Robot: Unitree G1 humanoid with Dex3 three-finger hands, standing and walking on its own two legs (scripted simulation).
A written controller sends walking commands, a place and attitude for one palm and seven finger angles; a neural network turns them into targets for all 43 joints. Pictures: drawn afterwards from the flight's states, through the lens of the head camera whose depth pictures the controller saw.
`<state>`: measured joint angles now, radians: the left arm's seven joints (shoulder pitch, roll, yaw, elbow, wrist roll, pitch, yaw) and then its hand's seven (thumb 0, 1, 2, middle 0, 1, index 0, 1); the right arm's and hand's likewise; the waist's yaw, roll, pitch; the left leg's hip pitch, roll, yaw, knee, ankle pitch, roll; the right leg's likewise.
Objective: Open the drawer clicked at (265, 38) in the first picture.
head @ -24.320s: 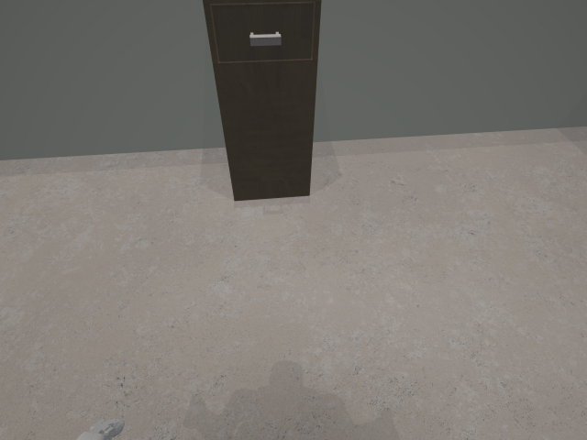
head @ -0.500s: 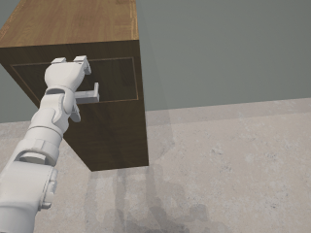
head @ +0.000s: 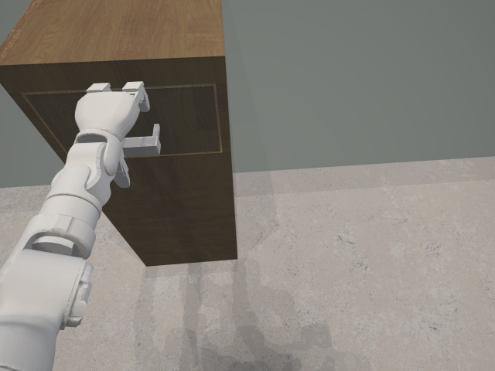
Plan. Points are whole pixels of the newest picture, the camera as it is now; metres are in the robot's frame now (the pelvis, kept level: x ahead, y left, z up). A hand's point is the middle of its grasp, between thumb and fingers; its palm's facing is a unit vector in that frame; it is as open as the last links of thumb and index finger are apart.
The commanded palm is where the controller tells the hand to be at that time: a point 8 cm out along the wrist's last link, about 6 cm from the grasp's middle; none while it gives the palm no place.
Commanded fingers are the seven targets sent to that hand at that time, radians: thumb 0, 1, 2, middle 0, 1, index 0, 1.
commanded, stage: re-aim the fingers above the handle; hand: left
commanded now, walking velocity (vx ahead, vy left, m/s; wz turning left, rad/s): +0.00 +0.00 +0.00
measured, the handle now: (133, 138) +0.54 +0.22 +0.03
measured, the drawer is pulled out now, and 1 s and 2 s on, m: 0.00 0.00 0.00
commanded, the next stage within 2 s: lower the fingers behind the handle in 0.04 s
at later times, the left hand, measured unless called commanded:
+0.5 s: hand (110, 156) +0.47 +0.24 +0.06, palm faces -0.02 -0.01 -1.00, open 13.8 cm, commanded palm +0.45 +0.24 +0.12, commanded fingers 0.00 -0.50 0.30 -0.30 -1.20 -0.30 -1.20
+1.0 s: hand (126, 157) +0.48 +0.22 +0.04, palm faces -0.01 +0.01 -1.00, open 13.8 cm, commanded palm +0.46 +0.23 +0.09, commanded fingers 0.00 -0.50 0.30 -0.30 -1.20 -0.30 -1.20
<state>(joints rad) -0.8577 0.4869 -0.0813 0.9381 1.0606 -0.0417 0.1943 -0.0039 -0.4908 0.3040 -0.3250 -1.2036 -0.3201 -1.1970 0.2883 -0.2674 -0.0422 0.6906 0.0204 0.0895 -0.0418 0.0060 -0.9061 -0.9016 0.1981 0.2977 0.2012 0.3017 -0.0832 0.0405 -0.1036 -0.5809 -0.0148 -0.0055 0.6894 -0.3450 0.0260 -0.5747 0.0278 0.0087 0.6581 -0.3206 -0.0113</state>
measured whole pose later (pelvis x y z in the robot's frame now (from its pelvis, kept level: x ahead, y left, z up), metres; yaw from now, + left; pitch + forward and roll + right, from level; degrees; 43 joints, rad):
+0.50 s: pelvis +0.00 +0.00 +0.00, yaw +0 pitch +16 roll -1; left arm -0.76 0.54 -0.02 0.93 1.08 -0.11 0.23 0.00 -0.49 0.30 -0.32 -1.20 -0.32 -1.20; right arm 0.34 -0.27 -0.06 0.70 0.01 0.08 -0.05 0.01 -0.91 -0.90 0.20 0.30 0.20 0.30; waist -0.08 0.04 -0.11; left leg -0.63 0.00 0.00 0.72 -0.36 0.02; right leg -0.62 0.04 0.01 0.67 -0.33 -0.01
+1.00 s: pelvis +0.00 +0.00 -0.01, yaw -1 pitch +17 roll -1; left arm -0.82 0.47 -0.05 1.03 1.11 -0.03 0.31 0.00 -0.49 0.30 -0.33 -1.26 -0.32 -1.20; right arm 0.34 -0.24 -0.04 0.70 0.01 0.09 -0.02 0.01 -0.90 -0.90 0.20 0.30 0.20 0.30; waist -0.09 0.05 -0.13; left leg -0.70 -0.01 0.01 0.77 -0.38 0.03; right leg -0.69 0.04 0.02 0.73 -0.34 -0.01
